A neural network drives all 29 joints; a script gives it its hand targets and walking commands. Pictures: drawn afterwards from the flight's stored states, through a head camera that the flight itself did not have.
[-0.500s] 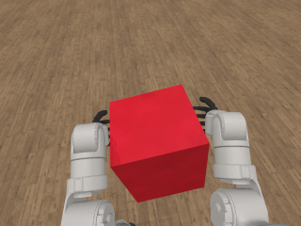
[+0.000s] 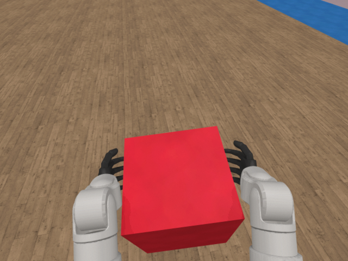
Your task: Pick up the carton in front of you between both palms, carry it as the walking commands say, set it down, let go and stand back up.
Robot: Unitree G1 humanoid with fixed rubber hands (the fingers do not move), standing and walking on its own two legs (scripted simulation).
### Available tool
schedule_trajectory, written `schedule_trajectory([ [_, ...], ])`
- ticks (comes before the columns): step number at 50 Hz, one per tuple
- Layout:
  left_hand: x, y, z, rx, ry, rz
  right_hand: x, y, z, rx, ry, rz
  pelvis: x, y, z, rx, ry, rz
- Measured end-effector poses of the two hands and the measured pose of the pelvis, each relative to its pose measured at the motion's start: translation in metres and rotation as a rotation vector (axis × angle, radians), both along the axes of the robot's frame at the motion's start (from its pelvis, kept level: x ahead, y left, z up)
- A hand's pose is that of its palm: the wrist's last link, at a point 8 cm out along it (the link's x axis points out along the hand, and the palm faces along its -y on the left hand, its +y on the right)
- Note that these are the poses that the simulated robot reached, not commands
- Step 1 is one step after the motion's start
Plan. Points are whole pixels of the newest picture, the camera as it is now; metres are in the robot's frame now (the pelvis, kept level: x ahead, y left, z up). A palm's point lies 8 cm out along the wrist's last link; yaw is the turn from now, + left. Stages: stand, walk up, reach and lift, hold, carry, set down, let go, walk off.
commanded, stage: carry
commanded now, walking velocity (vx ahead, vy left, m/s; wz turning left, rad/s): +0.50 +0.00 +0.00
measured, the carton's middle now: (179, 194) +0.29 +0.00 +0.01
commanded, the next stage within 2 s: none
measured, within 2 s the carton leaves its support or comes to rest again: neither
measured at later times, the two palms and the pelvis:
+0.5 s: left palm (123, 97) +0.57 +0.16 +0.11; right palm (216, 92) +0.58 -0.13 +0.11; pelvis +0.31 +0.00 +0.01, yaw +2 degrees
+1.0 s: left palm (129, 68) +0.78 +0.17 +0.10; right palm (202, 71) +0.77 -0.11 +0.09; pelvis +0.49 +0.02 +0.00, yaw +1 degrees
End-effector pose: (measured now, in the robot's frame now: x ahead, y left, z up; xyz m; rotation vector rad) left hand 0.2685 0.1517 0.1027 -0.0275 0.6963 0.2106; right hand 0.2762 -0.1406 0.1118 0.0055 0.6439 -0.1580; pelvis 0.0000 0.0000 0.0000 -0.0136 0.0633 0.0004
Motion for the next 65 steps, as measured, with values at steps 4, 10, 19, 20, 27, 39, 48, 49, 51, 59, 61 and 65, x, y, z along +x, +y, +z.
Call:
schedule_trajectory([
  [4, 0.065, -0.017, -0.014, 0.022, 0.003, 0.007, 0.066, -0.017, -0.018, 0.01, -0.001, 0.003, 0.065, -0.018, -0.02, -0.006, -0.01, 0.025],
  [10, 0.117, -0.022, -0.023, 0.046, 0.125, 0.038, 0.127, -0.021, -0.036, 0.033, 0.124, 0.036, 0.122, -0.029, -0.001, 0.011, -0.004, 0.056],
  [19, 0.212, -0.011, -0.001, 0.04, 0.075, 0.052, 0.226, -0.01, -0.01, 0.016, 0.073, 0.053, 0.222, -0.021, 0.015, 0.023, 0.005, 0.041],
  [20, 0.225, -0.009, 0.001, 0.036, 0.062, 0.048, 0.239, -0.008, -0.006, 0.01, 0.061, 0.049, 0.236, -0.019, 0.015, 0.023, 0.005, 0.041],
  [27, 0.333, 0.018, -0.002, 0.005, -0.001, 0.018, 0.336, 0.019, -0.001, -0.005, -0.001, 0.006, 0.337, 0.015, -0.004, -0.002, 0.001, 0.029],
  [39, 0.443, 0.03, -0.021, -0.023, 0.067, 0.004, 0.426, 0.038, -0.027, -0.056, 0.17, -0.031, 0.421, 0.037, 0.01, -0.006, 0.006, 0.005],
  [48, 0.498, 0.018, -0.001, 0.048, 0.005, 0.019, 0.487, 0.026, -0.019, -0.016, 0.105, -0.016, 0.484, 0.024, -0.001, 0.012, -0.023, 0.016],
  [49, 0.503, 0.017, -0.001, 0.048, 0.014, 0.019, 0.491, 0.026, -0.02, -0.019, 0.114, -0.015, 0.49, 0.023, 0.0, 0.011, -0.02, 0.021],
  [51, 0.512, 0.017, -0.002, 0.046, 0.031, 0.023, 0.5, 0.026, -0.022, -0.021, 0.13, -0.015, 0.499, 0.022, 0.0, 0.008, -0.017, 0.028],
  [59, 0.528, 0.022, -0.013, 0.031, 0.05, 0.053, 0.524, 0.031, -0.027, -0.028, 0.148, -0.002, 0.518, 0.019, -0.003, 0.008, -0.009, 0.043],
  [61, 0.529, 0.025, -0.015, 0.023, 0.049, 0.063, 0.527, 0.033, -0.027, -0.035, 0.146, 0.005, 0.519, 0.018, -0.004, 0.01, -0.009, 0.045],
  [65, 0.527, 0.027, -0.018, 0.028, 0.05, 0.072, 0.53, 0.035, -0.029, -0.037, 0.147, 0.014, 0.518, 0.018, -0.005, 0.011, -0.01, 0.047],
])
